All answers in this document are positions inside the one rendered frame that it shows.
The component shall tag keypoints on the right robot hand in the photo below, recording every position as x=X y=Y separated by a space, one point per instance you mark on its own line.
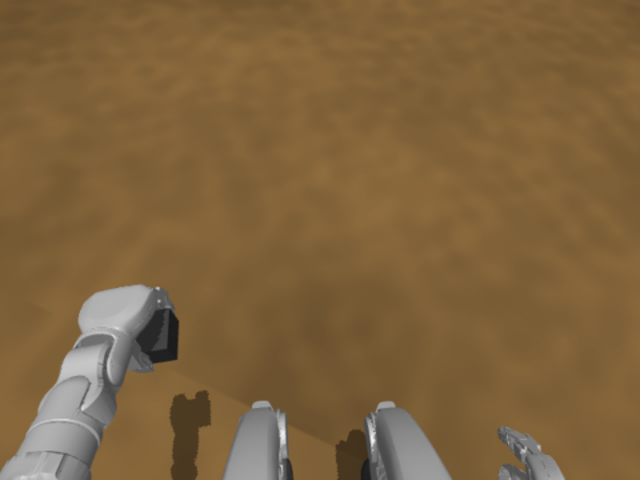
x=538 y=465

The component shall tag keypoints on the left robot arm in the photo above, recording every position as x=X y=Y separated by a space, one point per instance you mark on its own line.
x=62 y=441

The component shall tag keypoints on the left robot hand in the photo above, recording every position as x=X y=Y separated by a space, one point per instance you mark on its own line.
x=127 y=309

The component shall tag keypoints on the small box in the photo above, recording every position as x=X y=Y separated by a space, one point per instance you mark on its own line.
x=159 y=339

